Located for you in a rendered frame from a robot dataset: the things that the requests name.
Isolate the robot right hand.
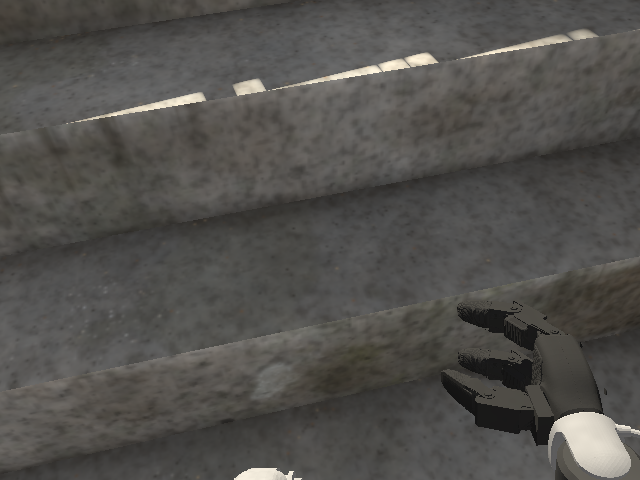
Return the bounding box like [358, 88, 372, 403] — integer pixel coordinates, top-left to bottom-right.
[441, 300, 607, 446]

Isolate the right robot forearm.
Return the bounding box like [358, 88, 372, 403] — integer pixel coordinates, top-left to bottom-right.
[548, 412, 640, 480]

